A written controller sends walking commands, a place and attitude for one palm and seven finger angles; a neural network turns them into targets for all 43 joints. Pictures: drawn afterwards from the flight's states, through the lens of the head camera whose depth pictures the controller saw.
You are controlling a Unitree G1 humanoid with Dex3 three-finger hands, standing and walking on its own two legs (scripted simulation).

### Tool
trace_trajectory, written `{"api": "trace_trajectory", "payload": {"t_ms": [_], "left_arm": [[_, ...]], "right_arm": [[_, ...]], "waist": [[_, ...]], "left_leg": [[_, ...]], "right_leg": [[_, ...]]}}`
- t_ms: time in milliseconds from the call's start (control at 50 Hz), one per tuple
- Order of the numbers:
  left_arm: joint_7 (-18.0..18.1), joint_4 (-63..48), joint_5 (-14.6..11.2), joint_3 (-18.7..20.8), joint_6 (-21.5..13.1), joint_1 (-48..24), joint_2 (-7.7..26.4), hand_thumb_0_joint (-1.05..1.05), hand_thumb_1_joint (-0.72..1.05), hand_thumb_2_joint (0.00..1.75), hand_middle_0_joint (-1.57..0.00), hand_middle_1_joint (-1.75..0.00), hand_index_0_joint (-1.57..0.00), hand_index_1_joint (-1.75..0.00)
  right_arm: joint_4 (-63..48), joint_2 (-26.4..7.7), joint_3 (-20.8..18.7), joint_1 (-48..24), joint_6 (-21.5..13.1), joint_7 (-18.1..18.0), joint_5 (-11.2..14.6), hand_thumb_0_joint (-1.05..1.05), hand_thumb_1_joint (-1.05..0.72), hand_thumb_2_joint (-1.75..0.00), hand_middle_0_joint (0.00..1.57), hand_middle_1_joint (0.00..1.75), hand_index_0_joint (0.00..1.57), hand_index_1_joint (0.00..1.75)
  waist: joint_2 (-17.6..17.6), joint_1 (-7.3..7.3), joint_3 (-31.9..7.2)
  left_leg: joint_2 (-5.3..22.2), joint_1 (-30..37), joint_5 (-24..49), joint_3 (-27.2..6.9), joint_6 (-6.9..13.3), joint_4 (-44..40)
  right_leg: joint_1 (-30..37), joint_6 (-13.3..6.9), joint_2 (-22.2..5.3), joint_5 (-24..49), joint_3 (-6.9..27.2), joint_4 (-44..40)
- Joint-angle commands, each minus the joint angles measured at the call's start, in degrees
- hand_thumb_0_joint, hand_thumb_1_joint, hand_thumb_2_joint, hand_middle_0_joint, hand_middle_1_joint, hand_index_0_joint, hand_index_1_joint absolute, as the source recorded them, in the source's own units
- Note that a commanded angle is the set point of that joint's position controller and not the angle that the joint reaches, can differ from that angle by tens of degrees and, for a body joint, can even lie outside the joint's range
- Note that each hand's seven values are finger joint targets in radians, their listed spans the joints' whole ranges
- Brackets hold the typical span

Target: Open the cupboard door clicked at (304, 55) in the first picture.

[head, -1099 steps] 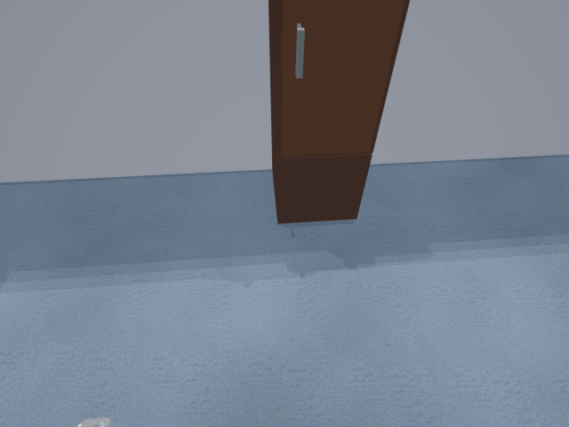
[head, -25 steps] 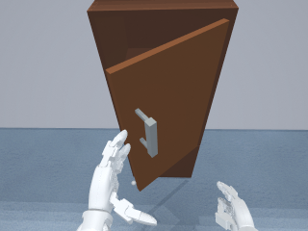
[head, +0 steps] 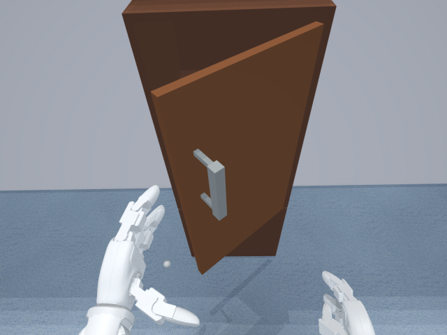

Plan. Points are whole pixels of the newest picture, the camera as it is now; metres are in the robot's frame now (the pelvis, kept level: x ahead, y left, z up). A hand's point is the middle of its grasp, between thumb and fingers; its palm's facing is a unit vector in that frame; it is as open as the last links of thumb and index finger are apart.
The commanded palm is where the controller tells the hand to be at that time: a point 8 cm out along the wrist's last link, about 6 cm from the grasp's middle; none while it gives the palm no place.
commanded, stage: draw the hand back to the body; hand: left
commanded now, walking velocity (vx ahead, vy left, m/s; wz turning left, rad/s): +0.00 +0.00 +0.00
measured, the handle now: (210, 185) +0.35 +0.05 +0.10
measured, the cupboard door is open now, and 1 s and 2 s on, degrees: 40 40 40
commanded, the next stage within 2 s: step back with the hand held close in 1.40 s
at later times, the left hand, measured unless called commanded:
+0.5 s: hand (86, 258) +0.19 +0.19 +0.15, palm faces +0.19 -0.94 -0.28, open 15.1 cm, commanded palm +0.15 +0.24 +0.17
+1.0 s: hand (7, 225) +0.20 +0.27 +0.20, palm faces +0.42 -0.81 -0.40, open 9.3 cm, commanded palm +0.15 +0.32 +0.22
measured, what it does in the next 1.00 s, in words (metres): stands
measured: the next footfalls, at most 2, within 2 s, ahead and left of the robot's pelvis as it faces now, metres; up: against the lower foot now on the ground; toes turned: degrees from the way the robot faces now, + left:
none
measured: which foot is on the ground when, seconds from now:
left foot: down 0.00-1.00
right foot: down 0.00-1.00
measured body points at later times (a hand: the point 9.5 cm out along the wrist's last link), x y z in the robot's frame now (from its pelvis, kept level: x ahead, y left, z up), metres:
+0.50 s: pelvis +0.01 +0.02 +0.03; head -0.01 +0.00 +0.47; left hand +0.17 +0.24 +0.17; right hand +0.20 -0.18 -0.04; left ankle -0.02 +0.11 -0.70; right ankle +0.02 -0.10 -0.70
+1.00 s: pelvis +0.01 +0.02 +0.05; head -0.01 +0.01 +0.49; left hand +0.17 +0.31 +0.23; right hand +0.20 -0.19 -0.03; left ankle -0.02 +0.11 -0.70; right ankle +0.02 -0.10 -0.70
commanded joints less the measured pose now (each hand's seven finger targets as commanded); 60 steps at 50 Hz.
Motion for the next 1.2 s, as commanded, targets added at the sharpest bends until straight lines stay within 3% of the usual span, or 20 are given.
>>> {"api": "trace_trajectory", "payload": {"t_ms": [0,100,140,200,300,320,340,360,420,480,580,600,680,760,800,840,1000,1060,1120,1180], "left_arm": [[-1.76,-15.47,-3.31,6.28,-2.28,-1.3,3.11,0.0,-0.5,0.3,-0.15,-0.3,-0.15,-0.3],[-5.4,-16.36,-5.23,7.83,-0.99,-0.69,4.09,0.0,-0.5,0.3,-0.15,-0.3,-0.15,-0.3],[-6.01,-16.75,-6.03,10.44,-0.77,-0.15,5.69,0.0,-0.5,0.3,-0.15,-0.3,-0.15,-0.3],[-6.94,-17.5,-6.92,13.22,-0.38,-0.94,7.62,0.0,-0.5,0.3,-0.15,-0.3,-0.15,-0.3],[-8.44,-18.14,-8.66,15.61,0.06,-2.52,8.8,0.0,-0.32,0.37,-0.16,-0.3,-0.16,-0.3],[-3.4,-21.47,-1.09,17.07,-1.24,-4.23,17.66,0.0,-0.29,0.39,-0.16,-0.3,-0.16,-0.3],[-1.43,-18.68,-0.71,16.24,-0.89,-0.74,13.64,0.0,-0.26,0.4,-0.16,-0.3,-0.16,-0.3],[-0.61,-17.26,0.01,14.76,-0.77,-0.6,12.05,0.0,-0.22,0.42,-0.16,-0.3,-0.16,-0.3],[0.89,-16.07,0.89,16.45,-1.31,-1.5,13.27,0.0,-0.12,0.47,-0.16,-0.3,-0.16,-0.3],[1.58,-16.52,1.48,17.56,-2.04,-2.02,13.95,0.0,-0.01,0.51,-0.17,-0.3,-0.17,-0.3],[2.47,-15.0,1.51,21.82,-2.7,-1.98,16.2,0.0,0.17,0.58,-0.17,-0.3,-0.17,-0.3],[2.62,-13.78,1.5,22.8,-2.58,-1.95,16.83,0.0,0.2,0.6,-0.18,-0.3,-0.18,-0.3],[2.81,-14.89,1.46,24.9,-3.05,-3.35,17.43,0.0,0.34,0.66,-0.18,-0.3,-0.18,-0.3],[3.05,-15.14,1.35,27.18,-3.36,-4.59,18.69,0.0,0.48,0.72,-0.19,-0.3,-0.19,-0.3],[3.35,-13.88,1.41,29.49,-3.41,-5.41,20.49,0.0,0.55,0.75,-0.19,-0.3,-0.19,-0.3],[3.3,-13.32,1.1,30.26,-3.51,-5.42,20.06,0.0,0.62,0.78,-0.19,-0.3,-0.19,-0.3],[3.61,-10.63,0.25,37.23,-3.78,-8.71,24.34,0.0,0.9,0.9,-0.2,-0.3,-0.2,-0.3],[3.07,-9.85,0.25,33.7,-3.75,-8.12,20.97,0.0,0.9,0.9,-0.2,-0.3,-0.2,-0.3],[3.11,-9.25,0.21,33.71,-3.64,-8.36,21.51,0.0,0.9,0.9,-0.2,-0.3,-0.2,-0.3],[3.41,-10.83,0.38,34.97,-4.11,-9.16,22.95,0.0,0.9,0.9,-0.2,-0.3,-0.2,-0.3]], "right_arm": [[-9.94,-5.35,-1.99,-7.2,-4.99,-1.11,0.39,0.0,-0.9,-0.9,0.2,0.3,0.2,0.3],[-8.71,-5.93,-1.98,-7.08,-6.67,-1.41,0.83,0.0,-0.9,-0.9,0.2,0.3,0.2,0.3],[-8.16,-6.04,-2.07,-6.68,-7.22,-1.65,0.79,0.0,-0.9,-0.9,0.2,0.3,0.2,0.3],[-7.65,-6.22,-2.14,-7.19,-7.58,-1.99,1.05,0.0,-0.9,-0.9,0.2,0.3,0.2,0.3],[-6.57,-6.38,-1.9,-7.62,-8.58,-2.46,1.39,0.0,-0.9,-0.9,0.2,0.3,0.2,0.3],[-6.04,-6.01,-2.26,-7.25,-7.82,-3.46,0.18,0.0,-0.9,-0.9,0.2,0.3,0.2,0.3],[-5.65,-4.96,-1.98,-6.93,-7.53,-3.73,-0.27,0.0,-0.9,-0.9,0.2,0.3,0.2,0.3],[-5.04,-5.05,-1.75,-7.25,-7.09,-3.57,-0.43,0.0,-0.9,-0.9,0.2,0.3,0.2,0.3],[-3.92,-5.35,-1.83,-8.85,-6.23,-3.51,-0.61,0.0,-0.9,-0.9,0.2,0.3,0.2,0.3],[-3.11,-5.4,-1.66,-9.6,-5.98,-3.18,-0.75,0.0,-0.9,-0.9,0.2,0.3,0.2,0.3],[-1.57,-5.53,-2.08,-11.0,-5.61,-3.37,-1.03,0.0,-0.9,-0.9,0.2,0.3,0.2,0.3],[-1.09,-5.62,-2.16,-11.53,-5.41,-3.48,-0.97,0.0,-0.9,-0.9,0.2,0.3,0.2,0.3],[-0.06,-5.71,-2.38,-11.55,-5.21,-3.25,-1.12,0.0,-0.9,-0.9,0.2,0.3,0.2,0.3],[0.89,-6.12,-2.8,-11.62,-5.11,-2.96,-1.1,0.0,-0.9,-0.9,0.2,0.3,0.2,0.3],[1.48,-6.4,-3.02,-11.87,-4.9,-2.93,-1.04,0.0,-0.9,-0.9,0.2,0.3,0.2,0.3],[1.69,-6.24,-3.24,-11.81,-4.56,-2.91,-1.03,0.0,-0.9,-0.9,0.2,0.3,0.2,0.3],[3.03,-6.52,-3.84,-12.59,-3.15,-2.98,-0.88,0.0,-0.9,-0.9,0.2,0.3,0.2,0.3],[2.98,-6.65,-4.0,-12.63,-3.08,-2.54,-0.91,0.0,-0.9,-0.9,0.2,0.3,0.2,0.3],[2.94,-6.78,-4.12,-13.12,-2.89,-2.53,-0.9,0.0,-0.9,-0.9,0.2,0.3,0.2,0.3],[2.84,-6.6,-4.13,-13.16,-3.03,-2.72,-0.91,0.0,-0.9,-0.9,0.2,0.3,0.2,0.3]], "waist": [[-7.08,0.7,-4.85],[-3.45,0.21,-2.25],[-5.34,0.61,-2.94],[-3.78,1.01,-3.17],[-1.77,1.36,-2.58],[-1.6,2.23,-2.34],[-2.33,1.62,0.01],[-2.94,1.57,1.21],[-2.93,1.64,1.8],[0.87,1.81,2.05],[-2.46,2.44,2.37],[-1.82,2.54,3.64],[0.87,2.61,2.46],[1.03,2.71,2.09],[0.55,2.98,2.58],[-0.02,2.93,2.68],[1.28,3.46,2.88],[0.13,2.93,3.51],[-0.59,2.99,4.31],[-0.16,3.21,2.7]], "left_leg": [[0.0,-2.18,12.68,0.0,0.79,-8.82],[0.13,-0.15,12.72,-0.22,0.65,-10.18],[0.15,0.1,13.01,-0.52,0.59,-10.66],[0.15,1.18,13.48,-0.71,0.47,-11.34],[0.41,3.42,15.15,-1.34,0.07,-12.8],[1.05,4.62,16.25,-0.8,0.6,-15.03],[0.93,5.24,16.69,-0.58,0.47,-15.71],[1.23,6.26,17.51,-0.74,0.52,-16.45],[1.81,9.32,19.85,-1.02,0.45,-19.26],[2.06,11.64,20.85,-1.43,-0.11,-22.34],[2.51,14.11,21.88,-1.34,-0.2,-25.92],[2.57,14.22,22.3,-1.3,-0.26,-26.45],[2.7,16.52,26.56,-1.06,-0.95,-28.03],[3.08,18.27,30.76,-1.31,-1.73,-29.16],[3.18,18.29,30.55,-1.4,-1.89,-29.69],[3.13,18.8,31.42,-1.05,-1.91,-30.06],[2.83,19.96,32.67,-0.31,-1.75,-30.68],[2.92,20.54,32.11,-0.19,-1.29,-31.11],[2.76,20.1,28.3,-0.08,-0.74,-31.58],[2.38,20.36,27.14,0.06,-0.48,-31.57]], "right_leg": [[11.65,1.29,-1.84,9.6,3.69,-12.44],[10.34,1.2,-1.53,9.15,2.36,-13.12],[11.25,1.28,-1.5,9.36,2.14,-13.25],[11.75,1.1,-1.29,9.21,1.63,-13.48],[12.16,0.85,-0.9,10.89,0.21,-13.46],[15.79,0.17,-1.99,11.8,3.1,-16.23],[15.55,0.24,-2.27,12.03,2.69,-17.43],[15.87,0.4,-2.23,12.35,2.32,-18.08],[18.32,0.5,-1.97,13.98,1.89,-19.77],[20.49,0.31,-1.85,13.92,1.31,-20.95],[24.12,0.32,-1.58,14.81,1.23,-23.61],[24.43,0.16,-1.54,15.18,1.38,-24.42],[26.58,0.23,-1.52,17.88,1.4,-25.2],[27.89,0.28,-1.32,19.78,1.37,-25.98],[28.49,0.17,-1.19,19.69,1.3,-26.5],[28.77,0.31,-1.24,20.51,1.3,-26.77],[30.35,0.14,-1.22,22.75,1.84,-28.63],[29.64,0.49,-1.27,22.23,1.71,-29.02],[29.29,0.55,-1.34,20.28,1.89,-29.8],[30.27,0.46,-1.31,19.91,2.22,-30.08]]}}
